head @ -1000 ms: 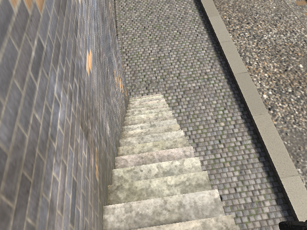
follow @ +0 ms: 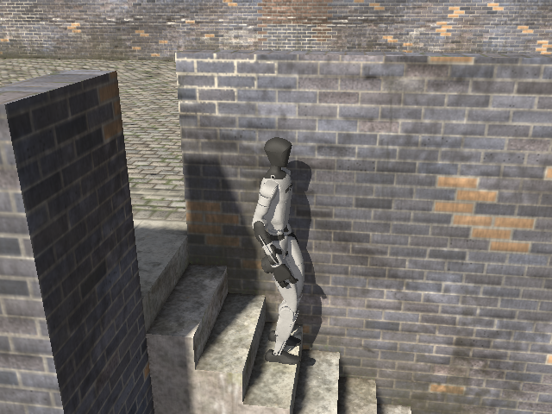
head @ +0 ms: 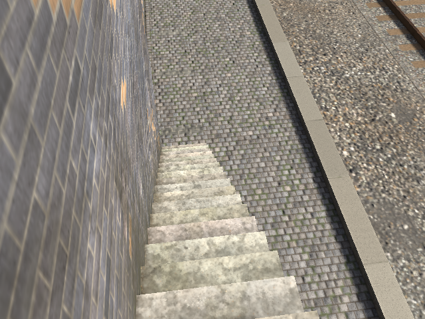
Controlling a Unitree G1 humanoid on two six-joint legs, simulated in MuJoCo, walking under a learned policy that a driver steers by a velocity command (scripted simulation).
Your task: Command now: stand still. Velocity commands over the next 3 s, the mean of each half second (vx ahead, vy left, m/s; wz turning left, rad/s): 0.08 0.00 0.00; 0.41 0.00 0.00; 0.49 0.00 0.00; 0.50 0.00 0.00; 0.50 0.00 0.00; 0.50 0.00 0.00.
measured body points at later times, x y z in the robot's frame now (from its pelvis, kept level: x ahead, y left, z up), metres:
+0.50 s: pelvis +0.03 -0.02 +0.00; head +0.04 -0.03 +0.45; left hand +0.04 +0.23 -0.15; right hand +0.01 -0.26 -0.15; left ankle -0.02 +0.10 -0.74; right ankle +0.03 -0.11 -0.71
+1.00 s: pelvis +0.22 -0.06 -0.16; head +0.21 -0.05 +0.29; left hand +0.18 +0.18 -0.32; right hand +0.31 -0.32 -0.29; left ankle +0.26 -0.01 -0.91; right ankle +0.08 -0.16 -0.70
